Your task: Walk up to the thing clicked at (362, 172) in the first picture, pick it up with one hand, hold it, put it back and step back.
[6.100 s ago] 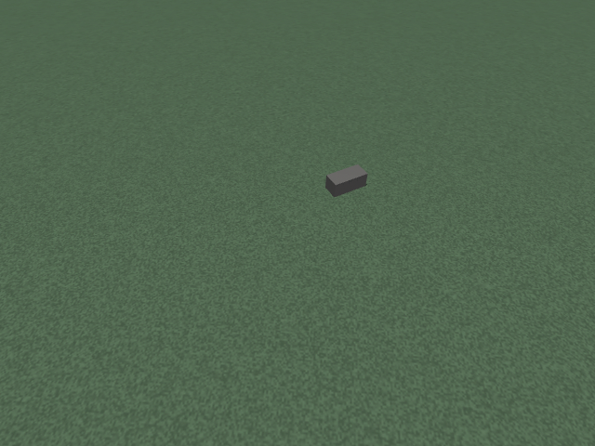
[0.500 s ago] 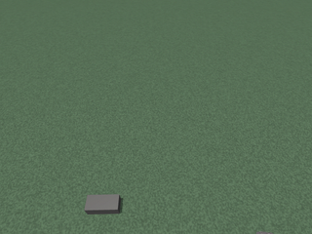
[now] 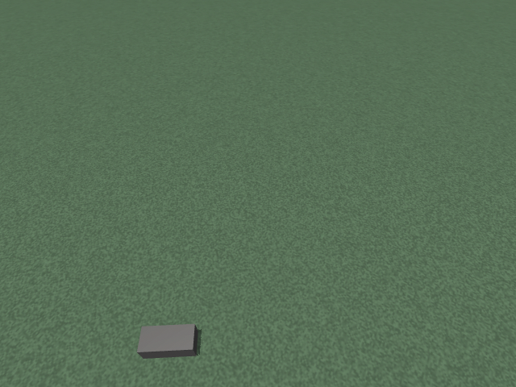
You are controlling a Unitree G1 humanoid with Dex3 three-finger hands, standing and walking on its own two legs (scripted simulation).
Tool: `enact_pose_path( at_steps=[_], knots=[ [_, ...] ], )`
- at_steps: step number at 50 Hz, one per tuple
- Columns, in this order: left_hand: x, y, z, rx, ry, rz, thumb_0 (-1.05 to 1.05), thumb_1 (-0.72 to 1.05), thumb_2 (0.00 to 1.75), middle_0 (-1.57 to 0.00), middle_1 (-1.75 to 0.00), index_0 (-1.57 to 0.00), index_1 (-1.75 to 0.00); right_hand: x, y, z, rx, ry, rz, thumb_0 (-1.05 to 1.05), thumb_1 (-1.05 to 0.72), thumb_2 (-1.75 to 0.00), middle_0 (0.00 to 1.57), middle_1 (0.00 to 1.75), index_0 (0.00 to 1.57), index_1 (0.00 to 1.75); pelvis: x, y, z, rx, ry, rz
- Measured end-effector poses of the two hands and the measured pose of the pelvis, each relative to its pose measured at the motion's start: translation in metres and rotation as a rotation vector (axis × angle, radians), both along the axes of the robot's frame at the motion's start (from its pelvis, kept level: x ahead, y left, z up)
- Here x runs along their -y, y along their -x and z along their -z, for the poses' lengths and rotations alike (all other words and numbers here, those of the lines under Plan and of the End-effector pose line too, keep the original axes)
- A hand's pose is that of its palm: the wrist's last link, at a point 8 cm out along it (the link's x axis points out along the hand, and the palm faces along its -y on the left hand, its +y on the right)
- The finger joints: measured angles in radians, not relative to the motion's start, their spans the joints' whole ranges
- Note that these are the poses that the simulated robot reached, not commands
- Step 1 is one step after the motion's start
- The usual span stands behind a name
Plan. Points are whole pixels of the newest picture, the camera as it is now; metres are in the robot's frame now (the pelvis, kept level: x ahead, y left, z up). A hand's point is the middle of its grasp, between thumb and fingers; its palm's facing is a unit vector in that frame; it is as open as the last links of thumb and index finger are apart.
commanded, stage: walk up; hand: left
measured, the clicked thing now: (169, 341) +0.43 +0.32 -0.74
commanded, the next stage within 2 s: stand in 0.06 s
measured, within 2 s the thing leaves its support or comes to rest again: neither
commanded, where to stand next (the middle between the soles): +0.04 +0.03 m, yaw +1 degrees
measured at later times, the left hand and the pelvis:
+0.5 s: hand out of the picture +0.10 +0.24 -0.15, palm faces -0.03 -0.94 -0.33, open 7.4 cm; pelvis +0.01 -0.01 +0.00, yaw +0 degrees
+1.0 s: hand out of the picture +0.08 +0.24 -0.15, palm faces -0.03 -0.94 -0.34, open 7.4 cm; pelvis +0.01 -0.02 +0.00, yaw +1 degrees
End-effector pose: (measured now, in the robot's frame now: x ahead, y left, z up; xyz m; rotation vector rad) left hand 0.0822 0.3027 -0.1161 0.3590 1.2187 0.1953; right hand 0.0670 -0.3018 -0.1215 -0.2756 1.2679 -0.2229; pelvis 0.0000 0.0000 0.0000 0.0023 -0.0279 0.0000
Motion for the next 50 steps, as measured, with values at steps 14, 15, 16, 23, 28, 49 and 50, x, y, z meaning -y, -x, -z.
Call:
enact_pose_path(
  at_steps=[14, 15, 16, 23, 28, 49, 50],
  knots=[
    [0.012, -0.016, 0.001, 0.028, 0.041, -0.001, 0.01, 0.91, 0.9, -0.2, -0.3, -0.2, -0.3, -0.004, -0.021, -0.006, 0.049, 0.005, -0.028, 0.01, -0.9, -0.9, 0.2, 0.3, 0.21, 0.3, 0.003, -0.007, -0.003, 0.002, -0.001, -0.004],
    [0.013, -0.016, 0.002, 0.029, 0.044, -0.001, 0.01, 0.91, 0.9, -0.2, -0.3, -0.2, -0.3, -0.004, -0.023, -0.006, 0.054, 0.005, -0.03, 0.01, -0.9, -0.9, 0.2, 0.3, 0.21, 0.3, 0.004, -0.008, -0.003, 0.003, -0.001, -0.004],
    [0.014, -0.016, 0.002, 0.029, 0.045, -0.001, 0.01, 0.91, 0.9, -0.2, -0.3, -0.2, -0.3, -0.004, -0.024, -0.007, 0.059, 0.006, -0.031, 0.01, -0.9, -0.9, 0.2, 0.3, 0.21, 0.3, 0.004, -0.008, -0.003, 0.003, -0.001, -0.004],
    [0.018, -0.011, 0.001, 0.024, 0.045, -0.007, 0.01, 0.91, 0.9, -0.2, -0.3, -0.2, -0.3, 0.001, -0.029, -0.009, 0.074, 0.011, -0.036, 0.0, -0.9, -0.9, 0.2, 0.3, 0.21, 0.3, 0.008, -0.008, -0.003, 0.007, 0.0, -0.005],
    [0.018, -0.005, 0.0, 0.016, 0.038, -0.013, 0.01, 0.91, 0.9, -0.2, -0.3, -0.2, -0.3, 0.005, -0.027, -0.009, 0.067, 0.012, -0.035, 0.0, -0.9, -0.9, 0.2, 0.3, 0.21, 0.3, 0.011, -0.008, -0.003, 0.009, 0.001, -0.006],
    [0.021, 0.005, -0.001, -0.006, 0.029, -0.023, 0.01, 0.91, 0.9, -0.2, -0.3, -0.2, -0.3, 0.012, -0.009, -0.003, 0.017, 0.006, -0.035, 0.0, -0.9, -0.9, 0.2, 0.3, 0.21, 0.3, 0.018, -0.005, -0.003, 0.011, 0.001, -0.011],
    [0.021, 0.005, -0.001, -0.006, 0.029, -0.023, 0.01, 0.91, 0.9, -0.2, -0.3, -0.2, -0.3, 0.012, -0.008, -0.003, 0.016, 0.006, -0.035, 0.0, -0.9, -0.9, 0.2, 0.3, 0.21, 0.3, 0.018, -0.005, -0.003, 0.011, 0.001, -0.011]
  ],
)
